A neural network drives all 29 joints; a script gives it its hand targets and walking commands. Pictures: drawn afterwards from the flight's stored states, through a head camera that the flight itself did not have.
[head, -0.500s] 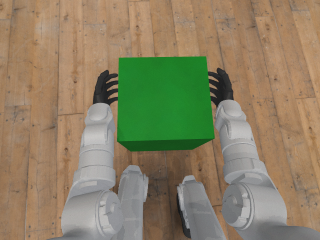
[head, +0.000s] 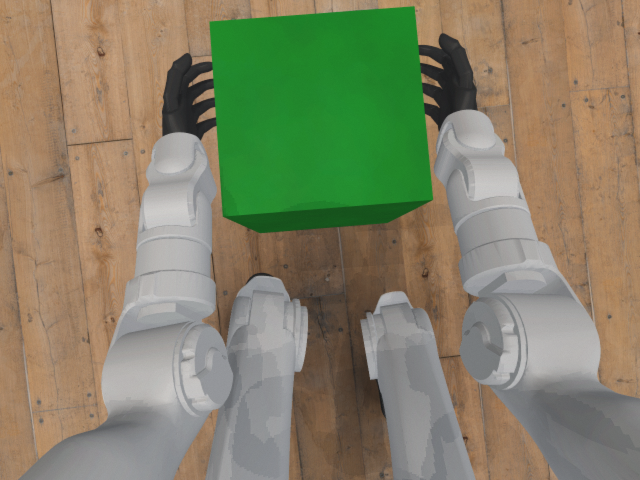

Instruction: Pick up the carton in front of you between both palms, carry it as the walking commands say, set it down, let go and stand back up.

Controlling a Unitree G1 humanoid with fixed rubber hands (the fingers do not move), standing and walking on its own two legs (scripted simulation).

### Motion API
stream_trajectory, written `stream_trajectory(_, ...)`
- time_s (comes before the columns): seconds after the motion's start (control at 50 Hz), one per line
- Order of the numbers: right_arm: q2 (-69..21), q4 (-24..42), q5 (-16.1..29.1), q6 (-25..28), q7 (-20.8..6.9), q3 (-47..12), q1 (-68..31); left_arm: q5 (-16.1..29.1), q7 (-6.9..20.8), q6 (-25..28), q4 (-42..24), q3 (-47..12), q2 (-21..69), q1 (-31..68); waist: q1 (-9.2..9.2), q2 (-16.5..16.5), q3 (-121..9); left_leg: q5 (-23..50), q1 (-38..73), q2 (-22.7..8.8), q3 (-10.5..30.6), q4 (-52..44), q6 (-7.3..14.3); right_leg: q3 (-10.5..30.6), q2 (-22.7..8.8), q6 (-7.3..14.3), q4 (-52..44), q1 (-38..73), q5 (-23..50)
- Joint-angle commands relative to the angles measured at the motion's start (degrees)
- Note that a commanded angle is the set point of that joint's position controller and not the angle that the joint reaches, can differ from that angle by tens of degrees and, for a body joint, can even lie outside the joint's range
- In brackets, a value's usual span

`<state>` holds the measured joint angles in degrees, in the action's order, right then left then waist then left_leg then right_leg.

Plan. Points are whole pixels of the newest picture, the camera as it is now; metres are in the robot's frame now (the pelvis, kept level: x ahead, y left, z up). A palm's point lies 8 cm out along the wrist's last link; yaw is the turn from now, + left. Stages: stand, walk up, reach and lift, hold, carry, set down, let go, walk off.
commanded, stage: set down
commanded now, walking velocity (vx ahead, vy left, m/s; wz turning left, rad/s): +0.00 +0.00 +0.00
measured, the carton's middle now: (319, 146) +0.48 +0.06 -0.21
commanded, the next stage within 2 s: none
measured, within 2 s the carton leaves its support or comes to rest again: rests again in 1.50 s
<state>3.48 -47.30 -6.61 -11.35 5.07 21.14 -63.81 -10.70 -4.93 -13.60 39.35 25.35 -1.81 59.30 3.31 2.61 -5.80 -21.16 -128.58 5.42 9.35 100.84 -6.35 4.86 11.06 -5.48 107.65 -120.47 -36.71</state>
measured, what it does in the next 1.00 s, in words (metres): lowers itself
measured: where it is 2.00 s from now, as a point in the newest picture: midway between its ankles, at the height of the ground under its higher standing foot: (321, 367)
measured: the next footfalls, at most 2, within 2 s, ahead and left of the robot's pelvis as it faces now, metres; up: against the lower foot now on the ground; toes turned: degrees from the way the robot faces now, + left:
none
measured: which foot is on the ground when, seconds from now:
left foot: down 0.00-1.00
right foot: down 0.00-1.00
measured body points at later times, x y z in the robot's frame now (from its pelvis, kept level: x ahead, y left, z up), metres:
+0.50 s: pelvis +0.00 -0.01 -0.06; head +0.34 +0.00 +0.22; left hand +0.49 +0.22 -0.22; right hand +0.54 -0.08 -0.23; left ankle +0.14 +0.15 -0.43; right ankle +0.07 -0.13 -0.43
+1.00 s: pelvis -0.01 +0.00 -0.07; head +0.35 +0.00 +0.20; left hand +0.49 +0.23 -0.25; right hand +0.54 -0.08 -0.25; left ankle +0.14 +0.15 -0.43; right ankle +0.07 -0.13 -0.43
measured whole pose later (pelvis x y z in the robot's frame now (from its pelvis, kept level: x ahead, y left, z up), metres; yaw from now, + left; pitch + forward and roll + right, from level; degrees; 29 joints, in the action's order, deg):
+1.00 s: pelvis -0.01 +0.00 -0.07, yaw -1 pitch +44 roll +1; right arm 7.4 -61.1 -8.6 -7.9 5.0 14.7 -78.5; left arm -7.7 -0.8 -7.9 57.0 29.9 -11.8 71.6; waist 5.6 1.0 8.2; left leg -24.5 -135.2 1.6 5.9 115.4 -6.2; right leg 4.2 10.6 -4.3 123.1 -129.7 -37.7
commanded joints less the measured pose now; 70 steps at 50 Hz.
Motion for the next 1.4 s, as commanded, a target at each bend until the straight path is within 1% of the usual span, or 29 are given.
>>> stream_trajectory(0.0, -51.3, 0.4, 5.0, 1.2, -12.6, -25.5, -33.8, 5.4, 12.4, 1.7, 0.4, -27.2, 47.7, 35.7, 2.09, -1.8, -60.8, 13.0, 50.8, 1.6, -15.1, -0.9, 2.5, -9.5, 1.3, 2.4, -11.3, 13.1, 12.7)
stream_trajectory(0.2, -47.4, -2.1, 7.2, 2.2, -11.0, -26.7, -40.3, 7.4, 13.0, 3.0, 2.3, -24.8, 42.0, 41.7, 4.25, 0.4, -58.9, 14.4, 44.9, 0.2, -16.5, 6.8, 2.3, -9.5, 0.7, 2.3, -4.5, 12.0, 13.9)
stream_trajectory(0.22, -47.1, -1.8, 7.4, 2.4, -11.0, -27.0, -41.5, 8.1, 13.2, 3.2, 1.0, -25.0, 42.1, 43.9, 4.71, 1.0, -58.6, 13.8, 42.3, 0.0, -16.4, 7.3, 2.3, -9.2, 0.4, 2.6, -3.9, 12.1, 13.1)
stream_trajectory(0.24, -47.3, -1.8, 7.5, 2.4, -10.8, -27.5, -42.1, 8.6, 13.4, 3.3, 0.8, -24.6, 41.9, 44.6, 5.03, 2.7, -57.9, 14.6, 41.1, -0.1, -16.3, 8.0, 2.4, -9.3, 0.4, 2.4, -3.4, 12.3, 14.2)
stream_trajectory(0.28, -48.2, -0.9, 7.8, 2.7, -10.4, -28.9, -42.6, 9.4, 13.9, 3.7, 0.5, -24.5, 41.1, 44.8, 5.65, 5.2, -57.8, 17.3, 40.9, -0.1, -15.9, 9.2, 2.7, -9.5, 0.3, 2.0, -2.4, 13.1, 17.2)
stream_trajectory(0.3, -48.4, 0.1, 8.3, 2.9, -10.1, -29.7, -43.6, 10.0, 14.1, 3.9, 0.9, -24.2, 41.9, 43.8, 5.95, 5.9, -58.2, 18.4, 41.6, -0.1, -15.9, 9.6, 2.9, -9.7, 0.3, 1.9, -2.1, 13.3, 17.9)
stream_trajectory(0.36, -49.2, -0.8, 7.7, 3.2, -9.6, -29.9, -42.8, 10.6, 15.0, 4.0, 3.8, -22.8, 42.1, 41.9, 5.95, 8.0, -56.8, 19.2, 39.6, -0.3, -15.8, 10.8, 3.0, -9.6, 0.0, 2.0, -1.5, 13.7, 19.7)
stream_trajectory(0.42, -48.7, -2.8, 6.1, 3.1, -9.4, -28.4, -41.3, 9.5, 16.0, 3.7, 6.7, -20.5, 41.0, 40.1, 5.62, 8.8, -52.5, 16.6, 35.1, -0.5, -16.0, 11.4, 3.2, -9.1, -0.3, 2.2, -1.8, 12.6, 18.8)
stream_trajectory(0.5, -47.4, -5.1, 4.8, 3.2, -9.6, -26.0, -39.8, 8.1, 16.7, 4.0, 7.9, -18.6, 39.2, 40.2, 5.69, 7.3, -47.8, 15.1, 31.5, -0.5, -16.4, 11.8, 3.4, -8.3, -0.1, 2.8, -1.7, 10.4, 18.5)
stream_trajectory(0.62, -44.6, -7.1, 4.2, 4.1, -9.6, -23.9, -40.1, 7.6, 16.4, 5.2, 8.0, -17.1, 36.7, 41.4, 5.3, 5.9, -44.4, 14.5, 30.0, -0.6, -16.1, 12.4, 3.4, -7.8, -0.1, 3.4, -0.9, 8.0, 17.6)
stream_trajectory(0.74, -41.2, -8.5, 3.0, 4.8, -9.8, -22.1, -40.5, 7.2, 16.3, 5.9, 10.2, -14.8, 34.7, 40.9, 4.5, 5.7, -41.0, 13.5, 28.7, -0.5, -15.5, 12.7, 3.5, -7.6, -0.5, 3.9, -0.5, 5.9, 16.2)
stream_trajectory(0.82, -39.2, -9.1, 2.2, 5.2, -10.1, -21.3, -40.3, 6.7, 16.2, 6.3, 12.4, -13.1, 33.3, 40.0, 4.28, 5.7, -38.9, 13.3, 27.7, -0.4, -15.1, 12.8, 3.6, -7.4, -0.9, 4.0, 0.0, 4.8, 15.9)
stream_trajectory(0.92, -35.9, -11.0, 0.3, 5.2, -10.3, -19.3, -37.9, 5.8, 16.0, 6.6, 15.2, -11.0, 30.6, 38.9, 3.36, 4.8, -34.8, 11.6, 25.5, -0.3, -14.6, 12.6, 3.8, -7.0, -1.4, 4.3, 0.2, 3.0, 14.4)
stream_trajectory(1.04, -32.0, -13.7, -2.0, 5.0, -10.6, -16.9, -34.9, 5.3, 15.5, 7.0, 17.6, -9.1, 27.0, 37.6, 1.82, 4.0, -30.4, 9.5, 24.0, -0.2, -13.7, 12.5, 4.0, -7.0, -1.9, 4.8, 0.6, 1.1, 12.4)
stream_trajectory(1.2, -26.5, -16.5, -4.4, 4.5, -11.0, -14.4, -32.3, 4.1, 14.8, 7.1, 20.7, -6.0, 21.8, 35.1, 0.95, 4.1, -25.0, 5.4, 21.7, -0.2, -13.2, 12.4, 4.2, -6.6, -2.5, 5.3, 0.7, 0.4, 9.0)
stream_trajectory(1.26, -24.5, -16.7, -4.8, 4.6, -10.7, -14.0, -31.9, 4.0, 14.4, 7.5, 21.3, -5.3, 19.8, 34.5, 1.05, 4.1, -24.5, 4.8, 21.7, -0.4, -13.3, 12.6, 4.0, -6.5, -2.7, 5.2, 0.8, 1.3, 8.7)
stream_trajectory(1.3, -22.0, -16.6, -4.8, 4.9, -10.2, -13.9, -31.8, 3.9, 13.9, 8.0, 21.8, -4.6, 17.7, 33.9, 1.32, 4.0, -24.7, 4.8, 22.3, -0.7, -13.6, 12.9, 3.6, -6.4, -3.0, 4.9, 0.9, 2.3, 8.7)
stream_trajectory(1.32, -19.8, -16.3, -4.7, 5.1, -9.8, -13.8, -31.6, 3.6, 13.3, 8.5, 22.1, -3.8, 15.6, 32.9, 1.78, 3.9, -24.9, 5.0, 23.2, -1.0, -13.8, 13.0, 3.4, -6.4, -3.1, 4.6, 1.0, 2.8, 8.6)
stream_trajectory(1.36, -11.4, -16.5, -4.3, 5.8, -7.9, -12.9, -30.5, 3.6, 11.3, 9.9, 23.8, -1.1, 8.3, 29.8, 2.16, 3.7, -26.0, 5.5, 24.7, -1.7, -14.3, 13.1, 2.8, -6.4, -3.7, 3.9, 1.0, 4.4, 8.9)
stream_trajectory(1.38, -5.1, -16.6, -3.5, 6.3, -6.4, -12.4, -29.1, 3.6, 9.7, 10.8, 25.1, 0.7, 2.2, 26.9, 2.33, 3.6, -26.5, 5.9, 25.5, -2.2, -14.6, 13.2, 2.6, -6.4, -4.1, 3.5, 1.0, 5.5, 9.2)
